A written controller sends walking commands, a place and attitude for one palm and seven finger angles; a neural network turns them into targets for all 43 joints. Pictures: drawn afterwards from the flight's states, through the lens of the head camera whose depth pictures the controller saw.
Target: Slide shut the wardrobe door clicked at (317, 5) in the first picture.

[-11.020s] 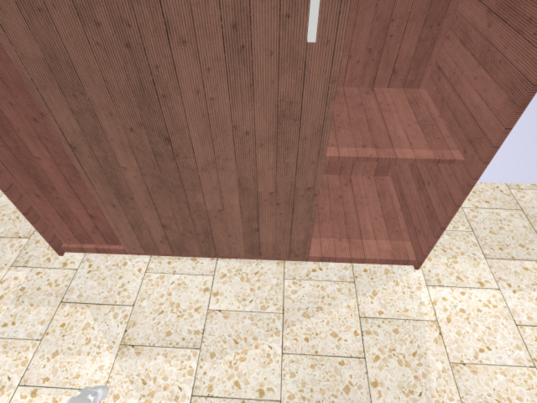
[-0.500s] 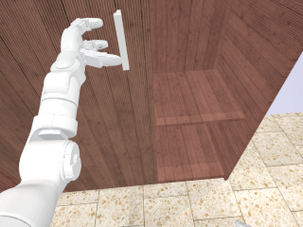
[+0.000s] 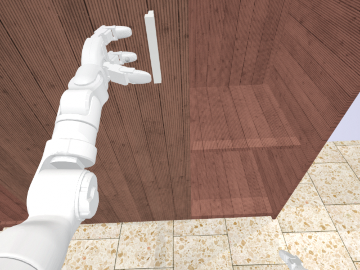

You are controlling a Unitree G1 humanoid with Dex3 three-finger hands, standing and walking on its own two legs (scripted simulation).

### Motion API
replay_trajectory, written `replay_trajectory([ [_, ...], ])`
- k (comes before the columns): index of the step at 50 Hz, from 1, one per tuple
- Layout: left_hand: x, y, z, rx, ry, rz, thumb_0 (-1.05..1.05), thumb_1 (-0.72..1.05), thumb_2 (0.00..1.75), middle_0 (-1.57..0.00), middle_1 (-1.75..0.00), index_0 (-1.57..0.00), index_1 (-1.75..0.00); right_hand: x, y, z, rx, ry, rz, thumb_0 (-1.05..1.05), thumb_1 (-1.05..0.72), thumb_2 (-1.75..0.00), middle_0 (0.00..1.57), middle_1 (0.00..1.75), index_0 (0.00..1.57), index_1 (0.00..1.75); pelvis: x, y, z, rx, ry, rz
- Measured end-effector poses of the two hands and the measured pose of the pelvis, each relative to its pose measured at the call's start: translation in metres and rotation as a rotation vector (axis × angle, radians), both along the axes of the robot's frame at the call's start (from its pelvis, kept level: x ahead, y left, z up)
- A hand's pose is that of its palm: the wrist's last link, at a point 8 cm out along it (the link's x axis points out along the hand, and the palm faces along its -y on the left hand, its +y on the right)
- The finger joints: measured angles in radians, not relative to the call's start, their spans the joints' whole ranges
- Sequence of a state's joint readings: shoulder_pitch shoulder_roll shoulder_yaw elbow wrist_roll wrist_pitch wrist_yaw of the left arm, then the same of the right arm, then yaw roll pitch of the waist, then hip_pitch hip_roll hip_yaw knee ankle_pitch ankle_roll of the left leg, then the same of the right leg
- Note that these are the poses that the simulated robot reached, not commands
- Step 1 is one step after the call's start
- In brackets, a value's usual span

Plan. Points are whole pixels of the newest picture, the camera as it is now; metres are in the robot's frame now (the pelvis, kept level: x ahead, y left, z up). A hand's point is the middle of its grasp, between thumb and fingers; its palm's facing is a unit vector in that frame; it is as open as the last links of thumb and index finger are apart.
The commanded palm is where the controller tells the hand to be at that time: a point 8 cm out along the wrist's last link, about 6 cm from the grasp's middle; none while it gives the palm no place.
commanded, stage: move the hooked fingers beside the handle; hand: left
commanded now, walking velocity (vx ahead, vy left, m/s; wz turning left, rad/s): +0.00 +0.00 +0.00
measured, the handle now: (154, 48) +0.51 +0.07 +0.27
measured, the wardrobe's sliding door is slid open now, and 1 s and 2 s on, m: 0.46 0.46 0.46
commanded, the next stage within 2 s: feel for the door with the fingertips in 0.12 s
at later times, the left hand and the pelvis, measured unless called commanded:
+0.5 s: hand (128, 58) +0.46 +0.12 +0.27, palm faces +0.08 -1.00 -0.02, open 13.9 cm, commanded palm +0.44 +0.14 +0.26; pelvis -0.01 +0.01 +0.00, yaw +1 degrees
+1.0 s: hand (146, 55) +0.46 +0.08 +0.28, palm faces +0.06 -1.00 +0.02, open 13.8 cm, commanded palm +0.43 +0.14 +0.26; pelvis -0.01 +0.01 +0.00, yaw -2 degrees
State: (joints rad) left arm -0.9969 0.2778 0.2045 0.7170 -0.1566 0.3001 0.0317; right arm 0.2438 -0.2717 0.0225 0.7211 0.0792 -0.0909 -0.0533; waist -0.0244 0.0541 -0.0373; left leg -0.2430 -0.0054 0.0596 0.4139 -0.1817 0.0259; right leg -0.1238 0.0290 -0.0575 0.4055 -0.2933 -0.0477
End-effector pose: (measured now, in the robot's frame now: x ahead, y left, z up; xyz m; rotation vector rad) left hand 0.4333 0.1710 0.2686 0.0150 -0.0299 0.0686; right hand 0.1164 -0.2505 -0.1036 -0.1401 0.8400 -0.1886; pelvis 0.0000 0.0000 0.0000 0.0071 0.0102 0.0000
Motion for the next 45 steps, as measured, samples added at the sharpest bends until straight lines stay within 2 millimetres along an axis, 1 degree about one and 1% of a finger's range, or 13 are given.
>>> replay_trajectory([
  [5,0.000,-0.002,0.001,-0.004,-0.003,-0.004,-0.02,-0.50,0.30,-0.33,-1.23,-0.31,-1.22,0.004,0.005,0.000,0.009,-0.003,0.009,0.01,-0.91,-0.90,0.20,0.30,0.20,0.30,0.001,0.001,0.000,0.001,-0.002,0.001],
  [9,0.001,-0.001,0.001,-0.011,0.004,-0.005,-0.02,-0.50,0.30,-0.34,-1.24,-0.32,-1.23,0.001,0.007,-0.002,0.009,0.011,0.013,0.01,-0.91,-0.90,0.20,0.30,0.20,0.30,0.000,0.001,0.000,0.000,-0.001,0.005],
  [17,0.003,0.000,0.001,-0.004,0.005,0.004,-0.02,-0.50,0.30,-0.37,-1.25,-0.34,-1.26,-0.018,0.007,-0.007,-0.001,0.056,0.005,0.01,-0.91,-0.90,0.20,0.30,0.20,0.30,-0.004,0.004,-0.001,-0.003,0.004,0.010],
  [25,0.001,-0.003,0.001,0.003,-0.001,0.010,-0.02,-0.50,0.30,-0.33,-1.25,-0.32,-1.24,-0.035,0.007,-0.010,-0.008,0.086,0.000,0.01,-0.91,-0.90,0.20,0.30,0.20,0.30,-0.007,0.007,-0.001,-0.006,0.003,0.012],
  [28,-0.001,-0.012,0.002,0.017,-0.008,-0.009,-0.02,-0.50,0.30,-0.32,-1.25,-0.31,-1.23,-0.037,0.009,-0.011,-0.006,0.083,0.003,0.01,-0.91,-0.90,0.20,0.30,0.20,0.30,-0.009,0.009,-0.001,-0.007,0.001,0.013],
  [33,0.000,-0.044,0.000,-0.040,-0.001,-0.078,-0.02,-0.51,0.30,-0.30,-1.23,-0.30,-1.22,-0.035,0.014,-0.009,0.000,0.063,0.000,0.02,-0.91,-0.90,0.20,0.30,0.20,0.30,-0.010,0.012,-0.001,-0.005,0.002,0.002],
  [35,0.003,-0.052,0.000,-0.055,0.009,-0.074,-0.02,-0.51,0.30,-0.30,-1.22,-0.30,-1.21,-0.034,0.015,-0.008,0.006,0.047,-0.011,0.02,-0.91,-0.90,0.20,0.30,0.20,0.30,-0.009,0.012,-0.001,-0.004,0.004,-0.009],
  [40,0.006,-0.053,0.000,-0.047,0.011,-0.038,-0.02,-0.50,0.30,-0.36,-1.24,-0.34,-1.23,-0.037,0.017,-0.005,0.022,0.028,-0.032,0.01,-0.91,-0.90,0.20,0.30,0.20,0.30,-0.009,0.011,0.000,-0.002,0.004,-0.026],
  [45,0.006,-0.050,0.001,-0.040,0.001,-0.026,-0.02,-0.50,0.30,-0.38,-1.24,-0.34,-1.23,-0.046,0.013,-0.006,0.025,0.043,-0.050,0.01,-0.91,-0.90,0.20,0.30,0.20,0.30,-0.010,0.008,0.000,-0.002,-0.002,-0.033],
])
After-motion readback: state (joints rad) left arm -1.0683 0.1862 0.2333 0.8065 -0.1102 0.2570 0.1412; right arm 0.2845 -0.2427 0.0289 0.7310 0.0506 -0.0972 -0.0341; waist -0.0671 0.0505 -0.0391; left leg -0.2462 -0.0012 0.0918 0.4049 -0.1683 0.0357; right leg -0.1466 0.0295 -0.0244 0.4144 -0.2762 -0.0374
